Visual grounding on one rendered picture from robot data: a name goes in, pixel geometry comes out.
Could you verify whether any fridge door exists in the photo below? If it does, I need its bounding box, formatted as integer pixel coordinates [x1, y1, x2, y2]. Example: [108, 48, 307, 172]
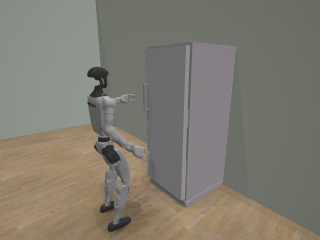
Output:
[145, 45, 190, 201]

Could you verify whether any robot right forearm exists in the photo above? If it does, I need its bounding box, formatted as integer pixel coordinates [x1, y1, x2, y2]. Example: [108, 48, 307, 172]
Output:
[108, 127, 135, 152]

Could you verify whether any right robot hand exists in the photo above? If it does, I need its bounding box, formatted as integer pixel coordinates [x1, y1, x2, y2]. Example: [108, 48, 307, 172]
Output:
[132, 146, 150, 162]

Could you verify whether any robot left forearm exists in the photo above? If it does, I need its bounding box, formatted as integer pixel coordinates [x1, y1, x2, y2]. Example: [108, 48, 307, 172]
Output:
[112, 97, 122, 104]

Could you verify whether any right robot upper arm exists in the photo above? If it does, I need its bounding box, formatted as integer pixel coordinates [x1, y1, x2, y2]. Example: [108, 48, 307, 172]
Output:
[101, 97, 116, 136]

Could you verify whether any robot foot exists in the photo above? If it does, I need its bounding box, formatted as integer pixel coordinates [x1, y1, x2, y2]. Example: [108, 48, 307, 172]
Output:
[100, 201, 114, 213]
[107, 217, 131, 232]

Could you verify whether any robot left foot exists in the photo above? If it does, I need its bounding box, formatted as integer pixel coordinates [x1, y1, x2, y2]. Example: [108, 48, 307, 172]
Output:
[100, 201, 114, 213]

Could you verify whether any handle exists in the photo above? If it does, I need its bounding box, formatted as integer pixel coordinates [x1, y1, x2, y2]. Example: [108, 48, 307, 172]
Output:
[143, 83, 149, 111]

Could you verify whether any robot right foot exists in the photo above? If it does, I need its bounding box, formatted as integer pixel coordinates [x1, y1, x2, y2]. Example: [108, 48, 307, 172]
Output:
[107, 217, 131, 232]

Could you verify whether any left robot hand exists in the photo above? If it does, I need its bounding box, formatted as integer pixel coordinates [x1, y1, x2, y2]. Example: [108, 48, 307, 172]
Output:
[121, 94, 136, 104]

